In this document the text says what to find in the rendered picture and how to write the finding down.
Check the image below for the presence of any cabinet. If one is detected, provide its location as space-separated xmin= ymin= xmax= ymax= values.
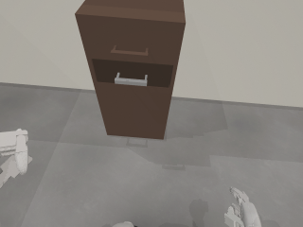
xmin=75 ymin=0 xmax=186 ymax=140

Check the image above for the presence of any robot right hand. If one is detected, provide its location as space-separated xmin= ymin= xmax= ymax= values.
xmin=224 ymin=186 xmax=261 ymax=227

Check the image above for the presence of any handle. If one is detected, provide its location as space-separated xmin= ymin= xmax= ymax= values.
xmin=110 ymin=49 xmax=149 ymax=61
xmin=115 ymin=72 xmax=148 ymax=86

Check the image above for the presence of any drawer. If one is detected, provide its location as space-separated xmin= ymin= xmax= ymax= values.
xmin=92 ymin=59 xmax=172 ymax=88

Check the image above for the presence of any robot left hand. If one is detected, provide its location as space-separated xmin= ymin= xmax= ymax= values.
xmin=0 ymin=129 xmax=32 ymax=189

